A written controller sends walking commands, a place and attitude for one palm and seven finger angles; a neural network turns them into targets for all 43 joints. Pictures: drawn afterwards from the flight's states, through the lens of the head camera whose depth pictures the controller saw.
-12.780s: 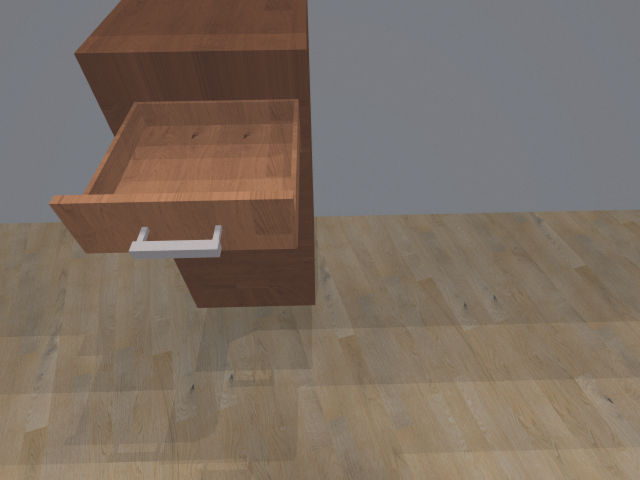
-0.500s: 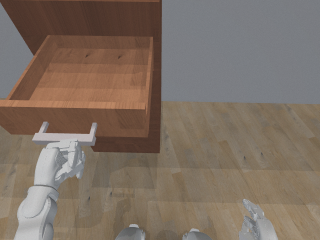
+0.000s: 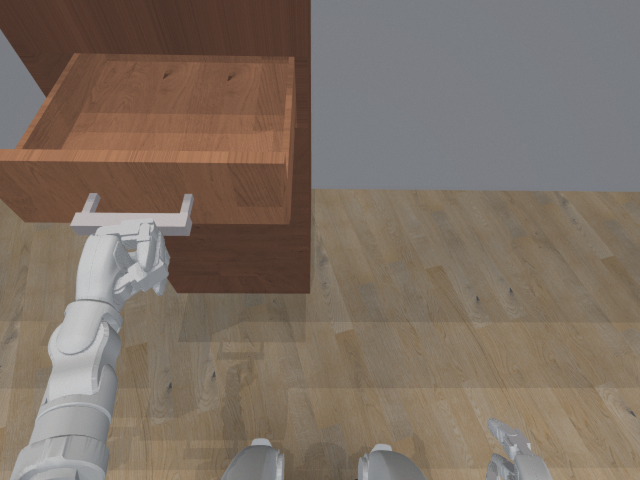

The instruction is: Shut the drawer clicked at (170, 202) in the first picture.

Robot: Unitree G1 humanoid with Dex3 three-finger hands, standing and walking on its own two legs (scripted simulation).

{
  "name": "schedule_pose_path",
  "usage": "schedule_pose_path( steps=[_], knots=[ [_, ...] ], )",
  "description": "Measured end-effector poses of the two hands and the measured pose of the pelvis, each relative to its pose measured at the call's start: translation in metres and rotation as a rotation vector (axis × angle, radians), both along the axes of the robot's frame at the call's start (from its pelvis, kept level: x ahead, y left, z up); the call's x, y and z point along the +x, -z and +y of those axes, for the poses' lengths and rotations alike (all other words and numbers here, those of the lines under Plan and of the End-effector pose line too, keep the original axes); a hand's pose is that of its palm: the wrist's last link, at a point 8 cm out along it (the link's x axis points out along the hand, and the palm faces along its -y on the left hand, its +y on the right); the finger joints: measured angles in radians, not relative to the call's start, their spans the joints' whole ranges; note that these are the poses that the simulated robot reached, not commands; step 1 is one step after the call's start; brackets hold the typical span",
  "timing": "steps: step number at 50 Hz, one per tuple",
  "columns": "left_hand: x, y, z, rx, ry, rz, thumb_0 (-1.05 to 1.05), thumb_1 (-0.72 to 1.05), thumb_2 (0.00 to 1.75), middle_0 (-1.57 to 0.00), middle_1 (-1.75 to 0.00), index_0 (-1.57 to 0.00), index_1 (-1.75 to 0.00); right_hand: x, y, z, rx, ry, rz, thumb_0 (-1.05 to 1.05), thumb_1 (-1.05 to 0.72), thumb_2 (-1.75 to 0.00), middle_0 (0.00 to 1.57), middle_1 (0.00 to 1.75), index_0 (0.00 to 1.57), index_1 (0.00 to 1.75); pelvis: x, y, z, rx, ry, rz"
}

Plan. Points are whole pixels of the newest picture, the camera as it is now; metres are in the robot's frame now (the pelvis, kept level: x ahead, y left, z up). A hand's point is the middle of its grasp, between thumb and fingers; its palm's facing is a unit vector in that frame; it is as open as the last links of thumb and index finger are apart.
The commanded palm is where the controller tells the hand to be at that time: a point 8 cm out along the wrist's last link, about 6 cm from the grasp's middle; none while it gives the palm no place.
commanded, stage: push the drawer shut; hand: left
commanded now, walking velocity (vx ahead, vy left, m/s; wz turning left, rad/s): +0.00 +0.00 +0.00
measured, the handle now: (137, 212) +0.43 +0.25 +0.06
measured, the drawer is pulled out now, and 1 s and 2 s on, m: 0.22 0.10 0.00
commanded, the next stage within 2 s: none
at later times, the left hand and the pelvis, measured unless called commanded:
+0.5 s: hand (167, 228) +0.41 +0.21 +0.05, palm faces +0.00 -1.00 -0.04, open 3.0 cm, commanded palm +0.40 +0.26 +0.06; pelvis +0.01 +0.01 +0.00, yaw -1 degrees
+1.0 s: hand (178, 189) +0.48 +0.21 +0.05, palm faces +0.02 -1.00 -0.04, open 3.0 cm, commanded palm +0.47 +0.26 +0.06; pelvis +0.00 +0.01 -0.01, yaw -2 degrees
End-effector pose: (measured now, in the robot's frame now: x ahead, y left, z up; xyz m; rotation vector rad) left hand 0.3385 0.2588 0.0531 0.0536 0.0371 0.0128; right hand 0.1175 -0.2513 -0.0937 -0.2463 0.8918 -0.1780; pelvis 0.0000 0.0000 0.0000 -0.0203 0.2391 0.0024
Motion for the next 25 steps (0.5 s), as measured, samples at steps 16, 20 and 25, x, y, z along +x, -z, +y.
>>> schedule_pose_path(
  steps=[16, 20, 25],
  knots=[
    [0.041, -0.001, 0.001, -0.016, 0.008, 0.0, 0.0, 0.81, 0.89, -1.4, -1.6, -1.39, -1.6, -0.031, 0.002, 0.002, 0.0, 0.062, 0.117, 0.01, -0.9, -0.9, 0.2, 0.3, 0.21, 0.3, 0.008, -0.002, 0.009, -0.003, 0.02, 0.028],
    [0.047, 0.0, 0.002, -0.016, 0.01, -0.005, 0.0, 0.8, 0.89, -1.4, -1.6, -1.39, -1.6, -0.034, 0.002, 0.004, 0.0, 0.068, 0.137, 0.01, -0.9, -0.9, 0.2, 0.3, 0.21, 0.3, 0.009, -0.002, 0.011, -0.004, 0.023, 0.032],
    [0.054, 0.001, 0.004, -0.016, 0.008, -0.008, -0.01, 0.78, 0.88, -1.4, -1.6, -1.4, -1.6, -0.035, 0.004, 0.006, -0.002, 0.07, 0.152, 0.01, -0.9, -0.9, 0.2, 0.3, 0.21, 0.3, 0.009, -0.001, 0.013, -0.008, 0.021, 0.036]
  ],
)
